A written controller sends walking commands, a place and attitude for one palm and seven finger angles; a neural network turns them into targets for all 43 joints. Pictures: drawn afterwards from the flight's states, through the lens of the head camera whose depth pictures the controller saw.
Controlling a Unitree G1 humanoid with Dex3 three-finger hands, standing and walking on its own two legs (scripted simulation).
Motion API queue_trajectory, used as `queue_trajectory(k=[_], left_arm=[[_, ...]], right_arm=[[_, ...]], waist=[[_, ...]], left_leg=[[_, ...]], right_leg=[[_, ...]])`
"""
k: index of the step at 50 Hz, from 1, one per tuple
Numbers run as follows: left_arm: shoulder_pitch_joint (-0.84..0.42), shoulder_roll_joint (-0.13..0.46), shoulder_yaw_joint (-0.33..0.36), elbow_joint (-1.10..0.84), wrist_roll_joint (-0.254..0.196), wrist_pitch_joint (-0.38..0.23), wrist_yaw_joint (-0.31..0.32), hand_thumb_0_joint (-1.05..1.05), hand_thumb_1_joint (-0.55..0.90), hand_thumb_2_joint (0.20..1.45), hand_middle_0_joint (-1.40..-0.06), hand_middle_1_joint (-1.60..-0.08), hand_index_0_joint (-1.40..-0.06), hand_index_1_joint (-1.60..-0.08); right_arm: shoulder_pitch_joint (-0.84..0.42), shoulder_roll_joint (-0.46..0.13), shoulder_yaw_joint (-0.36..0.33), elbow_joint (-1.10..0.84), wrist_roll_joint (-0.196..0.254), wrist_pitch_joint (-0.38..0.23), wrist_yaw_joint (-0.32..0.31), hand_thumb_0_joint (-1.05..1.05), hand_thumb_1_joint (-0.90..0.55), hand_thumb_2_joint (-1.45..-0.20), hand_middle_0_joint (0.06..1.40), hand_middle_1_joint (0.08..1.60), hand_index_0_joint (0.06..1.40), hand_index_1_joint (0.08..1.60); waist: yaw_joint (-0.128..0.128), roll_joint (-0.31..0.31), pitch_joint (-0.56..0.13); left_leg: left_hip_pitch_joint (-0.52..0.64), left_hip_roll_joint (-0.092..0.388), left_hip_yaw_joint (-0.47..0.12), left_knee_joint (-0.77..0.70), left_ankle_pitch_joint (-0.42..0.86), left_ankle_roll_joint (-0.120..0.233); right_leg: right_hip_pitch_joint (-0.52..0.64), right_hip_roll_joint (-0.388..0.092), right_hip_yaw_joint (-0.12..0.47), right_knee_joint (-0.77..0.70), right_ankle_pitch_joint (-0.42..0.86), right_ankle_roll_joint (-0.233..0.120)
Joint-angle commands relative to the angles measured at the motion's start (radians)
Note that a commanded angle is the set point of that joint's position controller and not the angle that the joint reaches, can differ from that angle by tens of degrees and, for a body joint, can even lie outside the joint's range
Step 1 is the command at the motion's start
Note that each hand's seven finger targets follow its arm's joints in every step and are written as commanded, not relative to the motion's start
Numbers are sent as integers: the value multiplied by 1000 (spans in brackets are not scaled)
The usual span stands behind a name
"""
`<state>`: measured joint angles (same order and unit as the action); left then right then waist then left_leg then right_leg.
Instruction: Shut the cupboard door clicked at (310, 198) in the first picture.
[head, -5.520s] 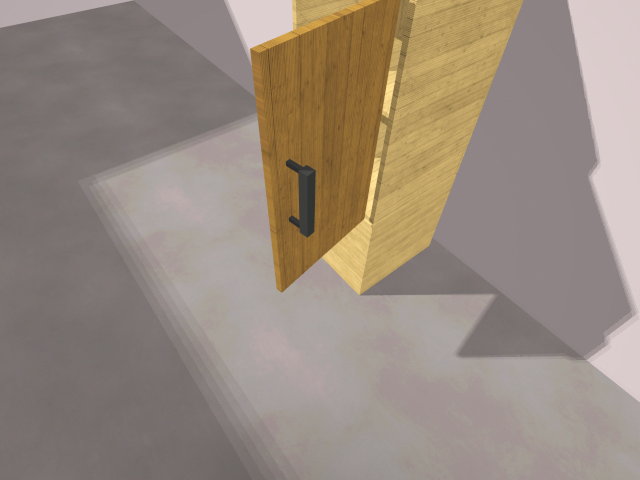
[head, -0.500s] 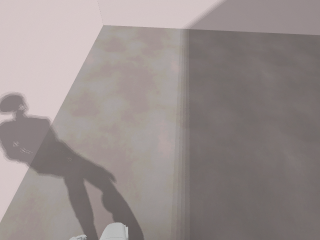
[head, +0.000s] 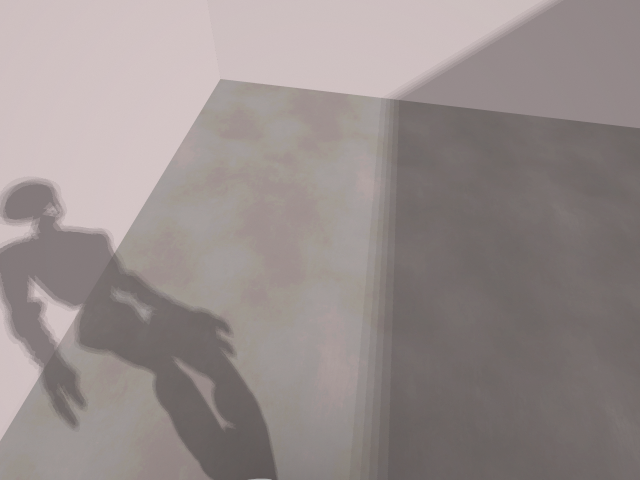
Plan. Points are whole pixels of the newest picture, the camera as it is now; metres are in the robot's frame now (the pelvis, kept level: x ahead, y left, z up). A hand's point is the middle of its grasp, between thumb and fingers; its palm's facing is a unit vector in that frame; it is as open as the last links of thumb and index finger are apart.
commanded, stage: walk to a spot facing it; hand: left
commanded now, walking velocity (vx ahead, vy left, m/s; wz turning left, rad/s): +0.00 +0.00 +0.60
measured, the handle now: out of the picture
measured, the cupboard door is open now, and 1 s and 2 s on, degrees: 100 100 100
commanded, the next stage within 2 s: none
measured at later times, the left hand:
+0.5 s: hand (236, 415) +0.22 +0.14 -0.13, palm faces +0.23 -0.94 -0.26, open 7.3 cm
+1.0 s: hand out of the picture +0.02 +0.15 -0.17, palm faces +0.61 -0.76 -0.25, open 7.4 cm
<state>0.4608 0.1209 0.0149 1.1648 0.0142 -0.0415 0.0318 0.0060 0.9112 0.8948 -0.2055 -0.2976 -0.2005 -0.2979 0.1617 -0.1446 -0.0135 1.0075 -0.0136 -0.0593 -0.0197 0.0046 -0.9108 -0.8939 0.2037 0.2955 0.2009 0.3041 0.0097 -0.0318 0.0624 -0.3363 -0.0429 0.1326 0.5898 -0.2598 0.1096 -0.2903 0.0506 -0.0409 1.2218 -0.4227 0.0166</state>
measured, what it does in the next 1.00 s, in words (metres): walks ahead, turning left: right foot, then left foot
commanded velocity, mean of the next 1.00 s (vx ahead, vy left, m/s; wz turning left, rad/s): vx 0.00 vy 0.00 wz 0.60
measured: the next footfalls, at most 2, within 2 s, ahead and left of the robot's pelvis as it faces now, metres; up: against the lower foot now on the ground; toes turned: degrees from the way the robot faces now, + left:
right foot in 0.38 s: +0.19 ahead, -0.16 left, +0.00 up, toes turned +10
left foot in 0.84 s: +0.12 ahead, +0.05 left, +0.00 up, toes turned +39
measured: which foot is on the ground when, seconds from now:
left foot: down 0.00-0.38, up 0.40-0.82, down 0.84-1.00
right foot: up 0.00-0.36, down 0.38-0.84, up 0.86-1.00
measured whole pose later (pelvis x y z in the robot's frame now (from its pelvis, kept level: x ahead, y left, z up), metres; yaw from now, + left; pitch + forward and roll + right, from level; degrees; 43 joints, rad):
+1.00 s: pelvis +0.12 -0.05 +0.01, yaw +37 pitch +1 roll -1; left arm 0.21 0.30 0.07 0.94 0.03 0.06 0.01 0.01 0.92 0.90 -0.20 -0.30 -0.20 -0.30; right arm 0.11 -0.22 -0.03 0.89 -0.02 0.03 0.01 0.01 -0.91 -0.89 0.21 0.30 0.20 0.30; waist 0.03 -0.06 0.10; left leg -0.31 0.00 0.04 0.57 -0.28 0.05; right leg -0.50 -0.10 -0.04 1.16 -0.44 0.10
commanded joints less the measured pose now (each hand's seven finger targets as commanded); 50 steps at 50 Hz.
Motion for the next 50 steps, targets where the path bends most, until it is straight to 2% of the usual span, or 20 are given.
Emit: queue_trajectory(k=[1,4,9,13,16,17,18,19,20,23,25,30,37,39,40,41,42,43,46,50], left_arm=[[-34,58,31,-127,17,11,-14,0,900,900,-200,-300,-200,-300],[-40,63,42,-141,11,37,-14,0,900,900,-200,-300,-200,-300],[-211,115,56,-224,4,52,-15,0,900,900,-200,-300,-200,-300],[-344,133,50,-283,-3,44,-15,0,900,900,-200,-300,-200,-300],[-303,157,53,-294,-8,25,-15,0,900,900,-200,-300,-200,-300],[-260,186,58,-283,-8,14,-13,0,900,900,-200,-300,-200,-300],[-201,270,75,-268,0,2,-2,0,900,900,-200,-300,-200,-300],[-127,349,91,-261,7,0,8,0,900,900,-200,-300,-200,-300],[-121,330,78,-263,4,9,12,0,900,900,-200,-300,-200,-300],[-264,234,49,-296,-1,18,15,0,900,900,-200,-300,-200,-300],[-281,219,48,-310,2,17,13,0,900,900,-200,-300,-200,-300],[-233,237,54,-304,6,15,6,0,900,900,-200,-300,-200,-300],[-196,289,77,-298,18,27,0,0,900,900,-200,-300,-200,-300],[-203,300,81,-295,16,29,-7,0,900,900,-200,-300,-200,-300],[-220,309,84,-303,9,32,-10,0,900,900,-200,-300,-200,-300],[-234,278,80,-323,1,37,-16,0,900,900,-200,-300,-200,-300],[-290,207,57,-378,-3,43,-19,0,900,900,-200,-300,-200,-300],[-325,242,57,-397,7,60,-10,0,900,900,-200,-300,-200,-300],[-310,241,68,-339,9,71,-14,0,900,900,-200,-300,-200,-300],[-240,233,70,-305,10,75,-24,0,900,900,-200,-300,-200,-300]], right_arm=[[163,-123,-21,18,3,-9,-24,0,-900,-900,200,300,200,300],[142,-162,-35,1,5,-3,-17,0,-900,-900,200,300,200,300],[150,-201,-54,-12,0,24,-5,0,-900,-900,200,300,200,300],[198,-215,-69,-15,-7,44,-7,0,-900,-900,200,300,200,300],[168,-233,-83,-40,-4,54,-11,0,-900,-900,200,300,200,300],[160,-225,-84,-49,4,53,-8,0,-900,-900,200,300,200,300],[190,-176,-81,-59,16,48,1,0,-900,-900,200,300,200,300],[197,-133,-77,-87,20,48,-3,0,-900,-900,200,300,200,300],[169,-177,-79,-97,11,58,-4,0,-900,-900,200,300,200,300],[114,-154,-74,-78,4,95,17,0,-900,-900,200,300,200,300],[93,-136,-68,-85,1,108,30,0,-900,-900,200,300,200,300],[19,-136,-65,-112,0,121,45,0,-900,-900,200,300,200,300],[-87,-151,-55,-178,3,107,50,0,-900,-900,200,300,200,300],[-51,-172,-61,-181,1,103,50,0,-900,-900,200,300,200,300],[21,-204,-70,-165,-1,99,49,0,-900,-900,200,300,200,300],[104,-293,-93,-147,-7,89,45,0,-900,-900,200,300,200,300],[167,-408,-120,-142,-7,85,34,0,-900,-900,200,300,200,300],[182,-411,-114,-124,0,92,28,0,-900,-900,200,300,200,300],[16,-330,-93,-168,-5,83,6,0,-900,-900,200,300,200,300],[-9,-298,-80,-167,1,71,8,0,-900,-900,200,300,200,300]], waist=[[20,77,6],[39,88,-69],[13,178,-58],[-30,203,-59],[-2,208,-99],[19,149,-140],[33,-40,-229],[59,-278,-299],[59,-197,-268],[-14,-148,-136],[-28,-149,-97],[-14,-130,-94],[20,-165,-98],[-7,-139,-118],[-53,-82,-156],[-102,106,-218],[-136,371,-215],[-124,227,-225],[-54,199,-110],[-6,148,-114]], left_leg=[[48,290,-285,-270,733,97],[37,232,-221,-249,752,57],[31,215,-280,-244,572,51],[85,221,-370,-183,610,51],[92,208,-410,-87,585,12],[40,173,-394,-30,483,-33],[-157,97,-304,129,202,-100],[-298,-24,-137,420,-429,-168],[-262,44,-173,574,-429,-159],[-268,101,-151,688,-240,-182],[-245,103,-120,640,-171,-186],[-214,99,-73,476,-128,-194],[-98,87,-10,168,-165,-158],[25,72,1,33,-88,-143],[155,67,-10,-70,28,-132],[336,212,-202,-162,249,-64],[396,484,-578,-216,672,94],[381,529,-546,-194,696,156],[210,355,-397,-233,429,71],[186,261,-318,-255,368,26]], right_leg=[[-211,-112,58,46,72,49],[-180,-104,31,-55,138,72],[-205,-108,23,-242,178,93],[-156,-62,5,-426,112,82],[5,-54,21,-670,166,66],[155,-88,38,-810,327,61],[441,-287,197,-810,641,10],[542,-585,415,-778,1043,-125],[417,-597,345,-776,1053,-194],[240,-422,105,-806,925,-130],[185,-384,3,-835,858,-96],[215,-380,-67,-841,802,-96],[229,-444,-88,-761,754,-121],[178,-437,-123,-682,694,-86],[116,-415,-163,-574,621,-49],[-60,-334,-197,-368,361,16],[-318,-176,-148,-119,-266,89],[-348,-183,4,-40,-259,69],[-338,-179,52,1,-53,81],[-285,-150,48,-35,75,94]])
